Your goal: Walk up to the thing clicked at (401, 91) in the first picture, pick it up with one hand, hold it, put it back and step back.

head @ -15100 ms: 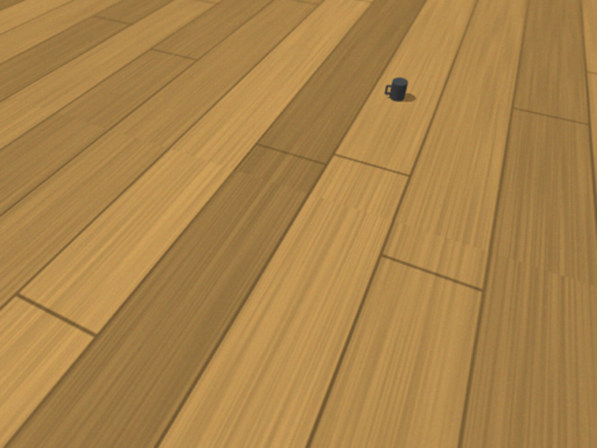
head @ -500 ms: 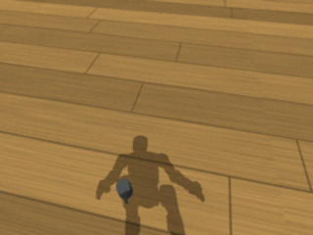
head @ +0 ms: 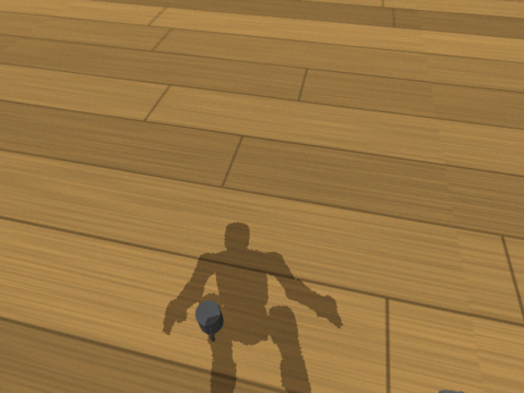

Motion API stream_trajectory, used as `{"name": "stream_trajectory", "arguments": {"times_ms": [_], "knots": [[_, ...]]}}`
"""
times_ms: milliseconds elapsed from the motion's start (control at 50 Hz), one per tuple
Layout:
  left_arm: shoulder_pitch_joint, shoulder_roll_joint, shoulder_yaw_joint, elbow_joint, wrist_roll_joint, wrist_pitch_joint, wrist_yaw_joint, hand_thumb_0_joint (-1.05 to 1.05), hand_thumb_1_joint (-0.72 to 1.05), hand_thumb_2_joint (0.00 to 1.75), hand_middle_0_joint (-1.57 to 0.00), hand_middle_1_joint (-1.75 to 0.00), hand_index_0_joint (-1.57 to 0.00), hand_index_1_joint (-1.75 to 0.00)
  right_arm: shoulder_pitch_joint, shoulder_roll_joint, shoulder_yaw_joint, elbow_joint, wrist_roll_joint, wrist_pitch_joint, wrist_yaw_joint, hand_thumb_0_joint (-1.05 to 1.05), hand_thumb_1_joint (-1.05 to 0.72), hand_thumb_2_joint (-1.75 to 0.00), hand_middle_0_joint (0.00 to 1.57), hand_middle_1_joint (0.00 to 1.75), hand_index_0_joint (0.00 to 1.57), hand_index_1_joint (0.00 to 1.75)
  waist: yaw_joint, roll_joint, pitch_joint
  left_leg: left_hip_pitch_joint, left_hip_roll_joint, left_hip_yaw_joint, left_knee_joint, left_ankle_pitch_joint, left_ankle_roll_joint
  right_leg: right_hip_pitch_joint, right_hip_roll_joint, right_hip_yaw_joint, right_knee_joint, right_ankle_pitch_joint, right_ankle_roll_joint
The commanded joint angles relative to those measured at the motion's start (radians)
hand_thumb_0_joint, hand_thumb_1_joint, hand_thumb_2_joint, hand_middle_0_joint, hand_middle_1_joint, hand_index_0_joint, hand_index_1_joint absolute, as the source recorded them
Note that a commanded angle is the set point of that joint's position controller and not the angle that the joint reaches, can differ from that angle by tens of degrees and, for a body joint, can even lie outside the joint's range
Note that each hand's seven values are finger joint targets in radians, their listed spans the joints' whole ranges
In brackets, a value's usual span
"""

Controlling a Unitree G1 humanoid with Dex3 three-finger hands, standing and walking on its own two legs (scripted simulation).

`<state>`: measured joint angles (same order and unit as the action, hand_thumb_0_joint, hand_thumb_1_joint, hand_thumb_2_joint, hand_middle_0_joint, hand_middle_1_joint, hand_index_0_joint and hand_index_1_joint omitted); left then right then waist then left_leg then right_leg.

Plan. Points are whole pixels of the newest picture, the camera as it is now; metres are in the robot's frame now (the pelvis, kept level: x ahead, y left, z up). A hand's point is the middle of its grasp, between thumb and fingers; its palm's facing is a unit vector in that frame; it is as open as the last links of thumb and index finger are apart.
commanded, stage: stand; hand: left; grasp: from above
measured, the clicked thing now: (210, 322) +0.44 +0.22 -0.73
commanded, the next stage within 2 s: rise first in 1.26 s
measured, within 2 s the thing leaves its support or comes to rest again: neither
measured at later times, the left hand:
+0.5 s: hand out of the picture +0.08 +0.25 -0.16, palm faces -0.02 -0.94 -0.34, open 7.4 cm
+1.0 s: hand out of the picture +0.08 +0.25 -0.16, palm faces -0.02 -0.94 -0.34, open 7.4 cm
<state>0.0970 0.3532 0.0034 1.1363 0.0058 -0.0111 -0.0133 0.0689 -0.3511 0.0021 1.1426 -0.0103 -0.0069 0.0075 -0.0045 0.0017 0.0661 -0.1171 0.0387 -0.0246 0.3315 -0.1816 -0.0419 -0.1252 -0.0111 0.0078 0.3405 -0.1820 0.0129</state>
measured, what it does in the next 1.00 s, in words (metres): stands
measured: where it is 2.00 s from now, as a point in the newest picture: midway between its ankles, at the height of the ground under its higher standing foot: outside the picture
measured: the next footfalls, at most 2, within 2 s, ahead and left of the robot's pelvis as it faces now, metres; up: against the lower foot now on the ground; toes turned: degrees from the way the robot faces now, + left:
none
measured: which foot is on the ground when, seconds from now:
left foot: down 0.00-1.00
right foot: down 0.00-1.00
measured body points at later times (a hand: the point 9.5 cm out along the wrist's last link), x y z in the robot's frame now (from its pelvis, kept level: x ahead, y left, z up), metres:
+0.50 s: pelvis +0.01 +0.00 +0.00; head +0.02 +0.00 +0.45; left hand +0.09 +0.30 -0.13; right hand +0.09 -0.30 -0.13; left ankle +0.00 +0.15 -0.75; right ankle +0.00 -0.13 -0.75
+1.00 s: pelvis +0.00 +0.00 +0.00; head +0.01 +0.00 +0.45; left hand +0.08 +0.30 -0.13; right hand +0.08 -0.30 -0.13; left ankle +0.00 +0.15 -0.75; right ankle +0.00 -0.13 -0.75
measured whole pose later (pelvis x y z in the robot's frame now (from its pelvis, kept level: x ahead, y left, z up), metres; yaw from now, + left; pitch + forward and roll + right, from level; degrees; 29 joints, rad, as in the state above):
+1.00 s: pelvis +0.00 +0.00 +0.00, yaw +0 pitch -2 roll +0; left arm 0.11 0.35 0.01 1.13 0.01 -0.01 -0.01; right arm 0.10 -0.35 0.01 1.12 -0.01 0.00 0.01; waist -0.01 0.00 0.06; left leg -0.10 0.04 -0.03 0.33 -0.18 -0.04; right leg -0.11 -0.01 0.00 0.33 -0.18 0.01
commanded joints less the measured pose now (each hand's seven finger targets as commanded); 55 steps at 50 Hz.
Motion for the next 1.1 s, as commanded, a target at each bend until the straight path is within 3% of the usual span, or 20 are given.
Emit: {"name": "stream_trajectory", "arguments": {"times_ms": [0, 60, 220, 420, 580, 960, 1080], "knots": [[-0.041, 0.226, 0.039, -0.059, 0.001, -0.022, 0.019, 0.0, 0.9, 0.9, -0.2, -0.3, -0.2, -0.3, -0.028, -0.211, -0.043, -0.054, 0.004, -0.017, -0.012, 0.0, -0.9, -0.9, 0.2, 0.3, 0.2, 0.3, -0.003, -0.01, -0.11, 0.026, 0.093, -0.061, -0.041, 0.164, 0.045, 0.02, -0.112, 0.07, -0.048, 0.152, -0.028], [-0.039, 0.22, 0.039, -0.057, 0.0, -0.02, 0.019, 0.0, 0.9, 0.9, -0.2, -0.3, -0.2, -0.3, -0.034, -0.213, -0.043, -0.056, 0.004, -0.015, -0.011, 0.0, -0.9, -0.9, 0.2, 0.3, 0.2, 0.3, 0.0, -0.006, -0.103, 0.009, 0.087, -0.061, -0.049, 0.125, 0.047, 0.019, -0.11, 0.069, -0.054, 0.118, -0.026], [-0.029, 0.221, 0.04, -0.06, 0.0, -0.024, 0.02, 0.0, 0.9, 0.9, -0.2, -0.3, -0.2, -0.3, -0.026, -0.217, -0.043, -0.06, 0.006, -0.018, -0.012, 0.0, -0.9, -0.9, 0.2, 0.3, 0.2, 0.3, 0.002, 0.001, -0.129, 0.032, 0.094, -0.06, -0.035, 0.23, 0.046, 0.054, -0.115, 0.06, -0.043, 0.228, -0.027], [-0.033, 0.228, 0.042, -0.06, 0.001, -0.018, 0.02, 0.0, 0.9, 0.9, -0.2, -0.3, -0.2, -0.3, -0.026, -0.209, -0.04, -0.061, 0.005, -0.015, -0.011, 0.0, -0.9, -0.9, 0.2, 0.3, 0.2, 0.3, 0.004, -0.015, -0.083, 0.002, 0.084, -0.063, -0.057, 0.115, 0.046, 0.023, -0.111, 0.068, -0.066, 0.091, -0.03], [-0.031, 0.22, 0.04, -0.067, 0.0, -0.022, 0.022, 0.0, 0.9, 0.9, -0.2, -0.3, -0.2, -0.3, -0.006, -0.219, -0.042, -0.066, 0.004, -0.016, -0.014, 0.0, -0.9, -0.9, 0.2, 0.3, 0.2, 0.3, -0.002, 0.005, -0.134, 0.039, 0.092, -0.054, -0.028, 0.223, 0.051, 0.06, -0.119, 0.064, -0.042, 0.231, -0.033], [-0.019, 0.222, 0.04, -0.067, 0.002, -0.019, 0.02, 0.0, 0.9, 0.9, -0.2, -0.3, -0.2, -0.3, -0.001, -0.216, -0.04, -0.072, 0.004, -0.014, -0.011, 0.0, -0.9, -0.9, 0.2, 0.3, 0.2, 0.3, 0.004, -0.004, -0.062, 0.001, 0.084, -0.066, -0.056, 0.093, 0.05, 0.003, -0.109, 0.069, -0.077, 0.072, -0.028], [-0.022, 0.221, 0.039, -0.072, 0.0, -0.019, 0.017, 0.0, 0.9, 0.9, -0.2, -0.3, -0.2, -0.3, 0.012, -0.22, -0.041, -0.072, 0.001, -0.017, -0.011, 0.0, -0.9, -0.9, 0.2, 0.3, 0.2, 0.3, 0.002, 0.011, -0.084, 0.005, 0.086, -0.063, -0.058, 0.113, 0.052, 0.02, -0.113, 0.074, -0.065, 0.1, -0.033]]}}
